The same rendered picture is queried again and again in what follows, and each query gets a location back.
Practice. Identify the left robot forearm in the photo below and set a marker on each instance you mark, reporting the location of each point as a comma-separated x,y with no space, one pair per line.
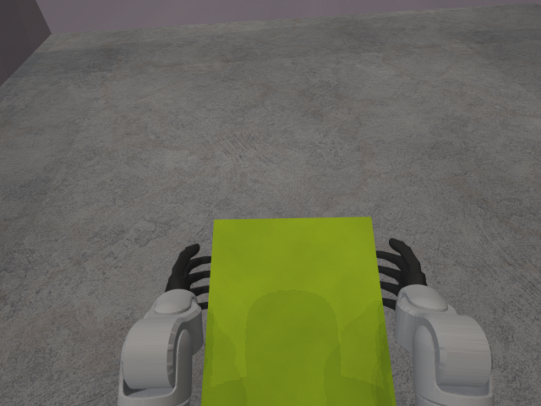
156,358

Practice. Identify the right robot hand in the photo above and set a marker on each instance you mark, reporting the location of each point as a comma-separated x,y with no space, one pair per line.
409,274

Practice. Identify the right robot forearm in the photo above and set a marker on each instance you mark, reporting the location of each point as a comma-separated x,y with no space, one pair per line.
452,356

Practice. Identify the carton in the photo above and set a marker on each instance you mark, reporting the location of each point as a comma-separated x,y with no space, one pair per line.
295,315

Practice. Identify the left robot hand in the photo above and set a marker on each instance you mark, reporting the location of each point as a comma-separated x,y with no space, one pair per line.
181,279

